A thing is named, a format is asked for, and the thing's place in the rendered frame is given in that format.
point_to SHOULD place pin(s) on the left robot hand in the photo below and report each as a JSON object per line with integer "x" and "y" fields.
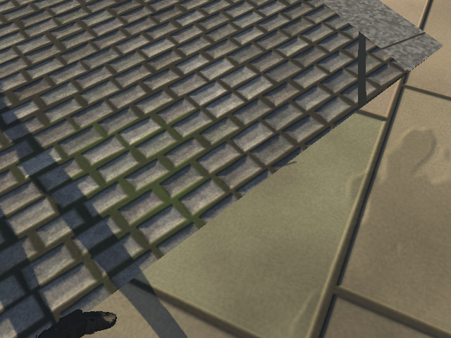
{"x": 77, "y": 324}

